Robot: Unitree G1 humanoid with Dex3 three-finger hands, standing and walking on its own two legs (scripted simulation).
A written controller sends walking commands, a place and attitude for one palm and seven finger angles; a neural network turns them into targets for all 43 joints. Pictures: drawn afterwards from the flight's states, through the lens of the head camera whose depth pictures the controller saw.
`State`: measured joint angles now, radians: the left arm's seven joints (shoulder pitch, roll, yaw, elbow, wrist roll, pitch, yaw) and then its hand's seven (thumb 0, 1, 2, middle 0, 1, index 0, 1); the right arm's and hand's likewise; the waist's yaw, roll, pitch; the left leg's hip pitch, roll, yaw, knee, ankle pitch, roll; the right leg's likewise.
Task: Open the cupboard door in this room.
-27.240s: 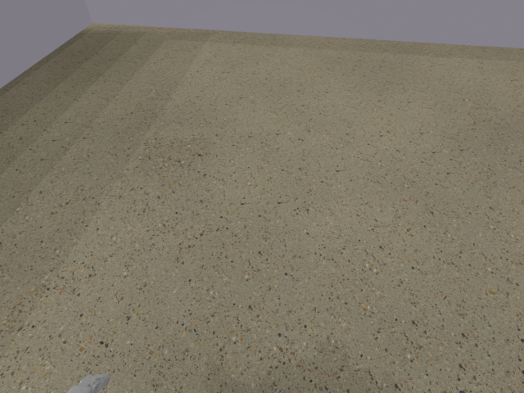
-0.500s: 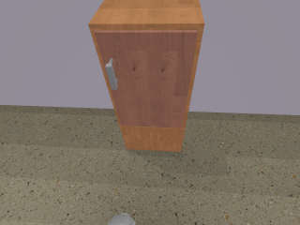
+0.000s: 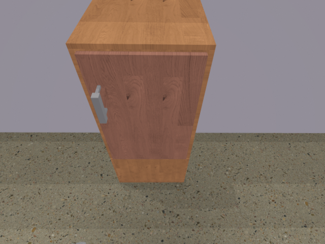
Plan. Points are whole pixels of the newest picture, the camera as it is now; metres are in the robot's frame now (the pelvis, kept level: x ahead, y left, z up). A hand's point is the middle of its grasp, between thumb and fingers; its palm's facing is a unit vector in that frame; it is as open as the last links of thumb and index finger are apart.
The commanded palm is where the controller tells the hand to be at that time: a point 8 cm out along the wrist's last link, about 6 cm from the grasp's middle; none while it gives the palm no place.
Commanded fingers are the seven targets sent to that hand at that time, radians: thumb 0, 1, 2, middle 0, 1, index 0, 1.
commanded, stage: come to a stop and stand still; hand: left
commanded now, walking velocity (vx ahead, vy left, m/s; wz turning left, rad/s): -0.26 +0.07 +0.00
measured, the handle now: (101, 104) +0.53 +0.24 +0.00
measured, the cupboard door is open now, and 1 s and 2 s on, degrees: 0 0 0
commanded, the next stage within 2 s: look again from close up in 0.98 s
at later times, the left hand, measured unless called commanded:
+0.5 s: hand out of the picture +0.01 +0.24 -0.18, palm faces +0.06 -0.97 -0.23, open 7.4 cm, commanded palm none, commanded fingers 0.00 0.90 0.90 -0.20 -0.30 -0.20 -0.30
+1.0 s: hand out of the picture -0.06 +0.21 -0.17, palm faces +0.03 -0.99 -0.16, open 7.3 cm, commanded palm none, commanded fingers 0.00 0.90 0.90 -0.20 -0.30 -0.20 -0.30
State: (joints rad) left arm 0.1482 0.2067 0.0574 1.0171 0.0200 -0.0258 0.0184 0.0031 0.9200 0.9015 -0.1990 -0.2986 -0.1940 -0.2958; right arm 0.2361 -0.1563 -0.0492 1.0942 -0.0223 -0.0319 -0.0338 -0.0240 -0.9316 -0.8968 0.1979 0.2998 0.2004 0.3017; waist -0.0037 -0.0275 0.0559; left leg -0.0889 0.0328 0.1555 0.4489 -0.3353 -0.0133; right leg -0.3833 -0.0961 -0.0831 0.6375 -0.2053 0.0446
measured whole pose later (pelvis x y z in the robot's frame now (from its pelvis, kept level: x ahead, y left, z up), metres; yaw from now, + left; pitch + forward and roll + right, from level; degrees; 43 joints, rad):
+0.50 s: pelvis -0.03 +0.05 -0.01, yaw -1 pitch -4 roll +0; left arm 0.27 0.19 0.05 0.99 0.03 0.08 0.03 0.00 0.90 0.90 -0.21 -0.30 -0.20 -0.30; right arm 0.26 -0.20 -0.04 0.93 -0.03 0.03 -0.03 0.00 -0.91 -0.90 0.20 0.30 0.20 0.30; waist 0.00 -0.01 -0.01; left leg -0.23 0.02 0.10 0.64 -0.35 0.03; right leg -0.43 -0.06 -0.02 0.82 -0.37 0.00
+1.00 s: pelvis -0.07 +0.04 +0.00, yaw -1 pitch -1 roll +0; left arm 0.35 0.15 0.03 1.01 0.03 0.03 0.01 0.01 0.92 0.90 -0.21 -0.30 -0.20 -0.30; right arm 0.38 -0.16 -0.01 1.01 -0.03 0.00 -0.03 0.00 -0.91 -0.90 0.20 0.30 0.20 0.30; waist 0.00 -0.03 -0.02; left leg -0.23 0.00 0.07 0.50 -0.25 0.03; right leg -0.29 0.02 -0.08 0.52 -0.22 -0.05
